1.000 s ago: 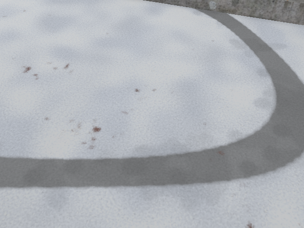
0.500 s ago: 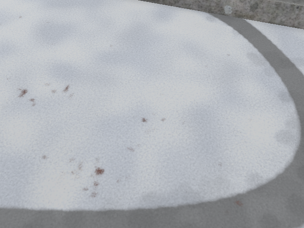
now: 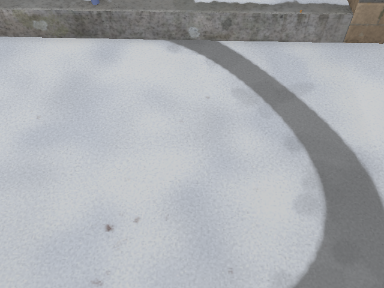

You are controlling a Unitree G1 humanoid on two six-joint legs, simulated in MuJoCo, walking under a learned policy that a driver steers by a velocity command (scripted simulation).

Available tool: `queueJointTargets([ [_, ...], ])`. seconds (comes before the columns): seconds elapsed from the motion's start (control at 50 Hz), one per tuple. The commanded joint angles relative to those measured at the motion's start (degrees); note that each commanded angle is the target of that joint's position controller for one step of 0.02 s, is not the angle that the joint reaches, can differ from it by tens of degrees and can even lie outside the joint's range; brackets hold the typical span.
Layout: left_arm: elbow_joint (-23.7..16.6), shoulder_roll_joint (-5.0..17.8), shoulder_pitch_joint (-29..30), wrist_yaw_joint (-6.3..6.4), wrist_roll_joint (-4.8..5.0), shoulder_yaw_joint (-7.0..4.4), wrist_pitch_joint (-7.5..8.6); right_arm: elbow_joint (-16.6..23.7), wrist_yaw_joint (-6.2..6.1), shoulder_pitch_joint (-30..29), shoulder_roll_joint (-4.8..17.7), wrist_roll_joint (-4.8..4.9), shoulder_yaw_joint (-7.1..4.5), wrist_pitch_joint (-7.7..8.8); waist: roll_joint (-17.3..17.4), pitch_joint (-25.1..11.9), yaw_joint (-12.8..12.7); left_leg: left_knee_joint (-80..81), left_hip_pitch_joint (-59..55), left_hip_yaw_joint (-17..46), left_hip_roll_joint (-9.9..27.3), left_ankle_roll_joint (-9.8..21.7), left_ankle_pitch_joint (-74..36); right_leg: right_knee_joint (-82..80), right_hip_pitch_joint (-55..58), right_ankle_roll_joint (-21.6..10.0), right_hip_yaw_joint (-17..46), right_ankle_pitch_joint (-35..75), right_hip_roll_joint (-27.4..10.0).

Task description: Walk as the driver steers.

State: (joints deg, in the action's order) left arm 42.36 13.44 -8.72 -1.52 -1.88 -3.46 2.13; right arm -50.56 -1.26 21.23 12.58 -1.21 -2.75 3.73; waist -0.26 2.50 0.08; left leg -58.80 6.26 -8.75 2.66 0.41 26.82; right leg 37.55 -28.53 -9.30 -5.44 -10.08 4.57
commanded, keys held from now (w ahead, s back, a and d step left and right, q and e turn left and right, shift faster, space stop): w+e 0.76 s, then w+q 0.24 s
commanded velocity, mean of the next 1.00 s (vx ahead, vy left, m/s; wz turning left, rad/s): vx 0.50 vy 0.00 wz -0.48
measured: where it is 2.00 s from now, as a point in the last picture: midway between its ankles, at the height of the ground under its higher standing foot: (255, 144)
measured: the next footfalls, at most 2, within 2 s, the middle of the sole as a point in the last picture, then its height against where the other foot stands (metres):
left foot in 0.52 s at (185, 276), level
right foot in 1.02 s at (275, 243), level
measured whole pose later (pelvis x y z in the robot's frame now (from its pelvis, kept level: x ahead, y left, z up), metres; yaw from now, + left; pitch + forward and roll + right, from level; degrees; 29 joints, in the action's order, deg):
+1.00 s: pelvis +0.52 -0.09 +0.02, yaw -28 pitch +2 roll +2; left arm 38.4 12.8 -1.7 -3.2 -2.3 -0.5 2.0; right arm -51.4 0.9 28.6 13.1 -0.8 -1.8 4.1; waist -1.3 0.9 5.5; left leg -16.9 -1.4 -7.0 0.1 -0.3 20.2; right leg 33.0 -29.1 -3.4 -1.4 -8.3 -1.9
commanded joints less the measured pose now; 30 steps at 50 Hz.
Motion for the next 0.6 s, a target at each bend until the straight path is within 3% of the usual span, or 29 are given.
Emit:
queueJointTargets([
  [0.02,-0.2,11.9,-12.5,1.42,1.31,-4.08,-0.63,10.1,1.14,-5.5,6.5,0.34,-0.75,2.33,-1.8,-9.6,-4.7,-25.3,38.1,11.4,-0.7,0.6,-5.6,-21.8,35.8,-13.9,40.1,-1.7,-21.6],
  [0.04,0.4,9.4,-11.2,1.46,1.46,-3.28,-0.43,10.0,1.02,-5.4,6.3,0.16,-0.61,2.73,2.5,-5.3,-1.8,-19.4,34.9,11.0,1.5,0.4,-8.7,-22.4,27.7,-10.9,34.3,4.9,-19.0],
  [0.06,0.3,8.0,-9.6,1.51,1.82,-2.82,-0.04,10.0,1.04,-5.0,6.1,-0.79,-0.51,1.91,3.5,-3.8,0.2,-15.4,31.4,11.4,2.9,-0.1,-8.8,-22.9,22.0,-9.0,29.7,9.3,-16.1],
  [0.08,-0.2,6.8,-8.3,1.56,1.83,-2.33,0.44,9.7,1.11,-3.6,5.7,-1.48,-0.34,0.64,2.6,-4.1,1.6,-12.6,28.0,11.4,3.6,-0.8,-8.9,-23.7,18.4,-8.0,26.4,12.5,-14.3],
  [0.12,0.1,7.6,-9.7,1.38,1.90,-2.29,1.47,10.1,1.37,-3.6,5.3,-1.91,-0.11,-1.28,1.0,-4.5,2.0,-9.0,27.0,10.6,3.8,-2.0,-9.0,-24.3,16.0,-7.7,23.5,16.9,-12.0],
  [0.18,0.7,9.6,-13.1,1.47,1.84,-2.70,1.67,12.3,1.57,-9.5,5.3,-1.88,0.10,-2.09,-0.4,-2.7,0.2,-1.6,31.8,9.7,4.0,-3.4,-15.3,-26.0,16.5,-6.2,22.4,15.7,-10.2],
  [0.28,1.8,9.9,-19.2,1.61,2.20,-2.79,1.31,14.8,1.81,-19.2,5.9,-1.36,0.21,-2.12,-2.6,-1.9,-4.3,10.0,37.9,10.3,2.5,-3.7,-25.8,-24.5,24.6,-2.8,24.2,16.8,-9.4],
  [0.4,2.2,10.3,-22.9,2.33,1.05,-2.73,1.09,18.4,2.69,-28.2,5.8,-0.77,1.09,-0.78,-3.9,-0.3,-6.9,20.6,36.9,9.5,-1.1,-2.1,-25.3,-19.5,30.4,-3.6,27.8,24.8,-10.3],
  [0.44,1.7,11.3,-21.0,2.73,1.00,-2.88,1.07,18.5,2.63,-26.5,6.7,-0.46,0.97,-0.32,-4.6,-0.4,-5.3,25.0,30.4,10.4,-2.2,-0.9,-24.0,-17.9,29.4,-2.5,29.4,26.6,-11.0],
  [0.46,1.2,11.8,-18.7,2.79,1.03,-2.95,1.13,17.7,2.38,-23.0,7.4,-0.30,0.71,-0.13,-4.9,-0.9,-3.1,27.4,23.6,10.3,-3.3,0.0,-22.1,-16.2,26.9,-1.3,29.3,29.4,-10.6],
  [0.48,0.8,12.5,-16.8,2.56,1.00,-3.03,1.35,16.1,1.84,-17.4,8.8,-0.24,0.11,0.11,-4.8,-3.0,-0.6,28.6,14.8,9.6,-5.1,1.0,-19.5,-11.7,24.6,0.0,28.9,35.6,-9.5],
  [0.5,0.8,12.6,-15.5,1.99,1.42,-2.97,1.75,14.0,1.12,-9.4,10.4,-0.34,-0.64,0.77,-2.5,-7.1,3.4,31.7,3.6,9.6,-4.8,2.3,-21.1,-2.3,22.0,1.5,26.5,37.7,-6.5],
  [0.52,-0.2,9.8,-15.8,1.25,2.00,-2.17,2.33,13.2,0.07,-0.5,13.7,-1.30,-1.56,1.42,1.5,-14.6,6.9,32.4,-10.6,18.3,4.5,4.7,-12.5,11.9,15.2,2.6,23.7,25.5,-3.6],
  [0.54,-1.5,3.7,-22.7,1.33,3.70,-0.96,2.21,13.9,-0.57,2.0,18.9,-2.57,-2.71,0.99,15.1,-22.9,3.6,35.3,-26.1,43.8,22.4,11.0,-8.6,29.9,-1.2,4.9,15.5,-17.4,5.2],
  [0.56,-0.9,8.9,-23.0,1.79,1.38,-1.30,1.62,14.2,-0.25,-0.6,16.3,-1.35,-2.75,0.11,13.4,-21.9,2.2,40.4,-21.4,56.3,23.3,13.2,-1.4,36.8,-7.6,4.5,13.6,-20.6,2.0],
  [0.58,-0.2,9.7,-18.7,1.62,0.46,-1.64,1.00,14.6,-0.16,-4.9,11.2,-0.92,-1.65,-0.18,6.0,-11.9,1.3,42.2,-12.1,47.2,20.6,11.9,0.9,37.7,-8.7,4.7,13.0,-14.4,-1.0],
  [0.6,-0.6,9.1,-15.0,1.04,0.19,-1.47,0.70,14.2,0.11,-7.1,7.9,-0.71,-0.83,-0.14,1.7,-6.6,1.0,43.3,-5.2,37.8,17.3,10.4,-3.6,35.2,-7.7,5.0,12.0,-10.3,-2.9],
])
